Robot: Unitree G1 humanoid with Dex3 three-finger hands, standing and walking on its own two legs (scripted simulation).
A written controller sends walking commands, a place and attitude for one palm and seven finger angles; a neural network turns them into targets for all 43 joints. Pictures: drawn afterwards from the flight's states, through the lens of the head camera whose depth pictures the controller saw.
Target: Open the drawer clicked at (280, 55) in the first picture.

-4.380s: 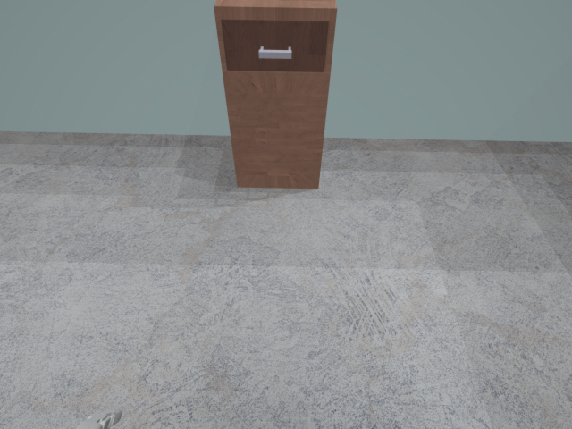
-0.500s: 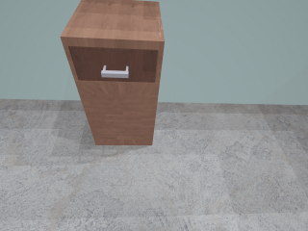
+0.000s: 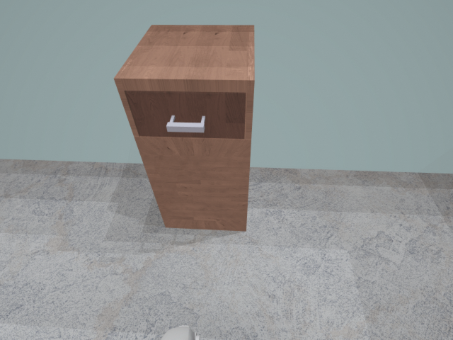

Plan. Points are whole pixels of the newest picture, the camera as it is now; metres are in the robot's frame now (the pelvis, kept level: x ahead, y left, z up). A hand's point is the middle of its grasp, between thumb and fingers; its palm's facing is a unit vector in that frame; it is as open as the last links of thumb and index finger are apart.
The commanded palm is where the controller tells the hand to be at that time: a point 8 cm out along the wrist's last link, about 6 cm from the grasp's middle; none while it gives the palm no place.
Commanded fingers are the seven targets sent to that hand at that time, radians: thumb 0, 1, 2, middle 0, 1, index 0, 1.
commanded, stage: take the last steps up to it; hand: left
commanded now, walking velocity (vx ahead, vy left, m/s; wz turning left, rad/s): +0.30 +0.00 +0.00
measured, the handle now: (186, 123) +0.76 +0.19 -0.06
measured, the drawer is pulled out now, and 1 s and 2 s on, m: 0.00 0.00 0.00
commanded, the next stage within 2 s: come to a stop and stand still in 0.54 s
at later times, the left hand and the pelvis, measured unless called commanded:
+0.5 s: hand (131, 311) +0.22 +0.24 -0.17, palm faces +0.01 -0.98 -0.21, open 7.4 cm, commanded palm none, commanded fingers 0.00 0.90 0.90 -0.20 -0.30 -0.20 -0.30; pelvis +0.15 +0.05 -0.01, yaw -3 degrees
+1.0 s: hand (156, 275) +0.30 +0.20 -0.18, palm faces +0.01 -0.97 -0.23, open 7.3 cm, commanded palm none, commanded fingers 0.00 0.90 0.90 -0.20 -0.30 -0.20 -0.30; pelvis +0.24 +0.02 -0.01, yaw -2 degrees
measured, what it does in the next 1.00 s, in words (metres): walks ahead: left foot, then right foot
